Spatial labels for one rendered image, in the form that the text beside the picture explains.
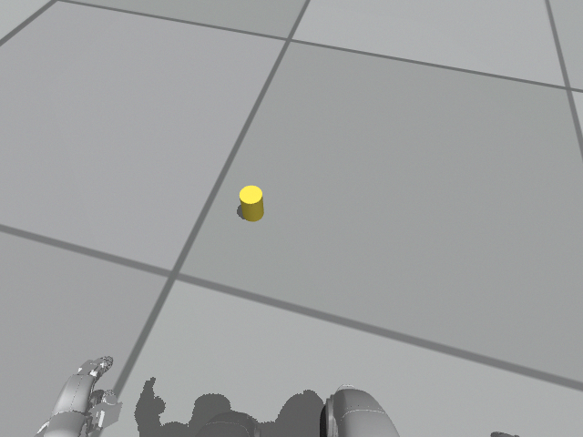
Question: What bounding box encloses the can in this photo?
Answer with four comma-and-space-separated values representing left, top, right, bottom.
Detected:
240, 186, 264, 222

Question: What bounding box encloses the left robot arm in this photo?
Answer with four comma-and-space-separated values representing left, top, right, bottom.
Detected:
34, 412, 88, 437

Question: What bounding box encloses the left robot hand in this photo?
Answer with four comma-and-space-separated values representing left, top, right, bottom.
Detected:
50, 356, 122, 434

